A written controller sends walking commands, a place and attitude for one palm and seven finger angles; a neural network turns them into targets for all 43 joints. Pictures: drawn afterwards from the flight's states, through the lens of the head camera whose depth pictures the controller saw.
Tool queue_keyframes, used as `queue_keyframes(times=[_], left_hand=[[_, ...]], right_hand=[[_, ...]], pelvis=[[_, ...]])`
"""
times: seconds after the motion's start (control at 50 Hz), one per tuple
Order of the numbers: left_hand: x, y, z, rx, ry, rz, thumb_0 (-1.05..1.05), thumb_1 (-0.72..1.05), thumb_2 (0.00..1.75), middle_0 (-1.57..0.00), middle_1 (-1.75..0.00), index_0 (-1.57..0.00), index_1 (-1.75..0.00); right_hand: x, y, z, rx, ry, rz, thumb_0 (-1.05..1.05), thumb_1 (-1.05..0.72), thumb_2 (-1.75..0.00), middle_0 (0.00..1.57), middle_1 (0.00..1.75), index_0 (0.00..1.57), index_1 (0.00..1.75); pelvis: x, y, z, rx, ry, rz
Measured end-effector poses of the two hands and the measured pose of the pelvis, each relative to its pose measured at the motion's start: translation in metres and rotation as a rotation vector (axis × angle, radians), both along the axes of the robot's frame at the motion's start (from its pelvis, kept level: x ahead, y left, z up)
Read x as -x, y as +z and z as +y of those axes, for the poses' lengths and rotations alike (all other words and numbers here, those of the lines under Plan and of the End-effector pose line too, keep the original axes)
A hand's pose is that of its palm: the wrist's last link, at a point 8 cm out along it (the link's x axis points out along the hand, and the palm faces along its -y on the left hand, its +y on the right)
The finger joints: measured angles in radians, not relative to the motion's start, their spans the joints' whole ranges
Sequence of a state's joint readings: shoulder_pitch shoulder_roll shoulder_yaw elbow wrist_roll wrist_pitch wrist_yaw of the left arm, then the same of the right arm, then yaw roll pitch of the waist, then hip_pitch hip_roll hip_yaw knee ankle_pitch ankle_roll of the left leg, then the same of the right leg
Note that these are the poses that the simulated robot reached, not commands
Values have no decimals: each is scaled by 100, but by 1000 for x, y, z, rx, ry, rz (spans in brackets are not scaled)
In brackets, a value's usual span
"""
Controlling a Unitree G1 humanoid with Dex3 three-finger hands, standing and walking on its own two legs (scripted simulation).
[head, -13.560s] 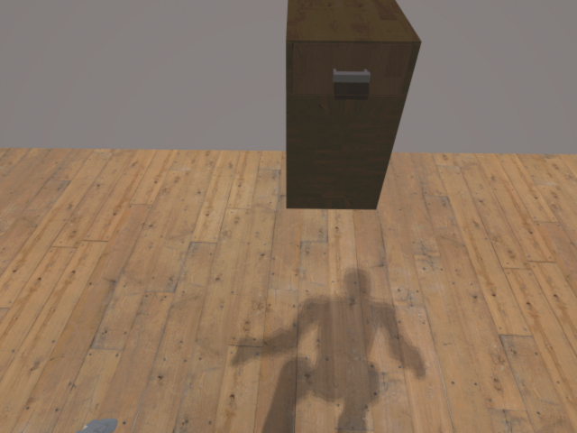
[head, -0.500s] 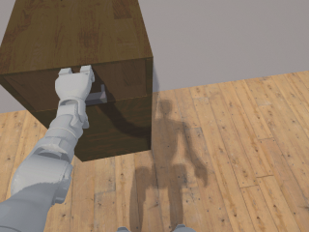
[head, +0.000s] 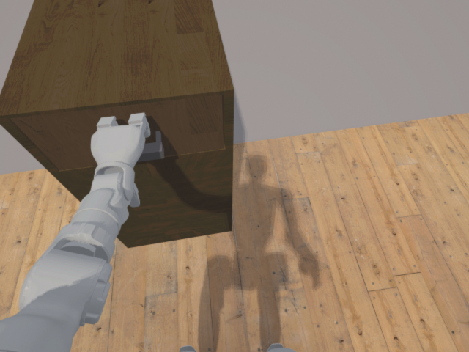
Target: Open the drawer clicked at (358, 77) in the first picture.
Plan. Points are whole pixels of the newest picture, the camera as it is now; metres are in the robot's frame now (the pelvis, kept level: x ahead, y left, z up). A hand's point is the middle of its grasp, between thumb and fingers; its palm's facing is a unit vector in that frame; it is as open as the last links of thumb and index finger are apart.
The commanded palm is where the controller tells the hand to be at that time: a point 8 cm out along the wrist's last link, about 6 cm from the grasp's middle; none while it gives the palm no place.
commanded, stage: lower the fingers behind the handle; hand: left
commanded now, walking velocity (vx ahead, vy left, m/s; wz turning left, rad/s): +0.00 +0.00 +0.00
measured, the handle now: (133, 146) +0.53 +0.19 -0.03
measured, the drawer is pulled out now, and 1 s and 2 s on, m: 0.00 0.00 0.00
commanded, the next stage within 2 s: close the thumb around the handle in 1.28 s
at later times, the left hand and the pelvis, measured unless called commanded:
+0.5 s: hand (131, 168) +0.47 +0.19 -0.03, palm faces -0.05 -0.01 -1.00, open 13.9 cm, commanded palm +0.46 +0.18 +0.02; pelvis -0.02 +0.00 -0.02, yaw +0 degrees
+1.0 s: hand (134, 171) +0.48 +0.19 -0.06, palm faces -0.06 -0.01 -1.00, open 13.9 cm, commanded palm +0.47 +0.17 +0.00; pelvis -0.02 +0.01 -0.04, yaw -1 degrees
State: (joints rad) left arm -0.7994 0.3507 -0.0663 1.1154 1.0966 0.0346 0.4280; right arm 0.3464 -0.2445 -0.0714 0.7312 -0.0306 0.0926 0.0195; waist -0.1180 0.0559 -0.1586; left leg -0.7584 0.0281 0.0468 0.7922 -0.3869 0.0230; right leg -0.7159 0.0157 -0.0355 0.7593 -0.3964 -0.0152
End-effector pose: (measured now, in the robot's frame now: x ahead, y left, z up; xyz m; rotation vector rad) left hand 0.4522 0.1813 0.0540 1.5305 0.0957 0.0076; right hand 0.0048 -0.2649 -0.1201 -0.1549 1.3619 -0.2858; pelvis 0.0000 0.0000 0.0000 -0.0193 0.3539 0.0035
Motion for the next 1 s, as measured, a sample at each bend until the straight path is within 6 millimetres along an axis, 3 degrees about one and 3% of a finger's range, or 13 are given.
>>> queue_keyframes(times=[0.44, 0.72, 1.0], left_hand=[[1, -20, 3, -29, 26, -14, 0, -49, 30, -31, -120, -31, -120], [-2, -46, 3, -16, 11, -1, 0, -49, 30, -32, -120, -29, -119], [-13, -55, 5, -29, 40, 5, 0, -49, 30, -30, -120, -31, -120]], right_hand=[[27, -13, 3, 13, -5, 17, 1, -91, -90, 20, 30, 21, 30], [51, -22, 10, 20, -22, 68, 1, -91, -90, 20, 30, 21, 30], [48, -29, 15, 19, -13, 75, 1, -91, -90, 20, 30, 21, 30]], pelvis=[[18, -17, 2, 8, 3, 44], [24, -31, 7, 17, -5, 89], [25, -38, 10, 25, -1, 115]])
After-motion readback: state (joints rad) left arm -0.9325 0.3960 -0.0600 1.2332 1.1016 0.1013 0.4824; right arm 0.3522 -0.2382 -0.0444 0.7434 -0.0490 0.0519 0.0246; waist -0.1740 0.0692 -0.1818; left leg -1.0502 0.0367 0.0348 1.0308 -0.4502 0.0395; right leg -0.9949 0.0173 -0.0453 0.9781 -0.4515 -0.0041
